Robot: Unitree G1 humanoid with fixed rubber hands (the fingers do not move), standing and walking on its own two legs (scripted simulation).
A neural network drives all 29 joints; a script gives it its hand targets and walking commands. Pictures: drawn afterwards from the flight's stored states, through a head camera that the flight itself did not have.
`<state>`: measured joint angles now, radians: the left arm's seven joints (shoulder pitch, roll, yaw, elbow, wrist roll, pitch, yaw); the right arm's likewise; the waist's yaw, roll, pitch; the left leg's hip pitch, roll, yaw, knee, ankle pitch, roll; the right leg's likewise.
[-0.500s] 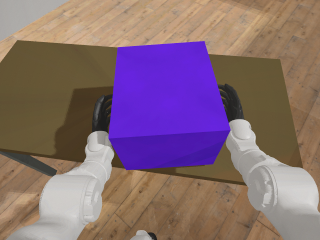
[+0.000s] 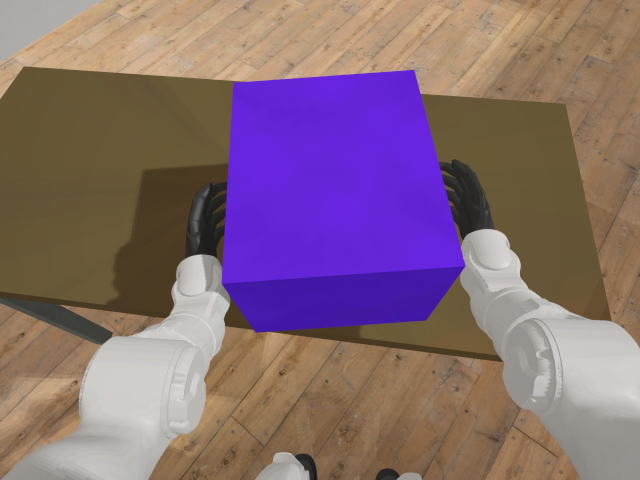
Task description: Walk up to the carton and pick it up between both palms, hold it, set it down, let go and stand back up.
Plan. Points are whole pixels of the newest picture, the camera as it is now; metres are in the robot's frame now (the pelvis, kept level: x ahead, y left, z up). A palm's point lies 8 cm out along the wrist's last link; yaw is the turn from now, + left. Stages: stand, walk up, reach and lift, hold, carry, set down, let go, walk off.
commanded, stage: set down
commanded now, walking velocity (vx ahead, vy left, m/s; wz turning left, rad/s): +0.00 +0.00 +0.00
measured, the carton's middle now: (332, 205) +0.50 +0.05 -0.03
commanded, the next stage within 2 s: none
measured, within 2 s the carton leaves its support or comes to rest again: neither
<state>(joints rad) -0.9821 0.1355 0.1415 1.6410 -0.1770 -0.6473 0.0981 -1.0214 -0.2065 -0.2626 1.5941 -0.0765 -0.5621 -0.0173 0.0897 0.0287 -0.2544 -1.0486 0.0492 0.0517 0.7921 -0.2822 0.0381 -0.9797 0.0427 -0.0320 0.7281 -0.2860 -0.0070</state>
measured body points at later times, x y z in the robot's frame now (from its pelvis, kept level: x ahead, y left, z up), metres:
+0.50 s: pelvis +0.00 -0.01 +0.01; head +0.12 -0.01 +0.44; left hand +0.46 +0.25 +0.08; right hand +0.52 -0.20 +0.09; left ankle +0.03 +0.09 -0.69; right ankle +0.01 -0.12 -0.69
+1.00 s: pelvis -0.01 -0.03 +0.02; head +0.08 -0.02 +0.46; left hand +0.43 +0.26 +0.12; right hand +0.50 -0.16 +0.11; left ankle +0.03 +0.09 -0.69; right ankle +0.01 -0.12 -0.69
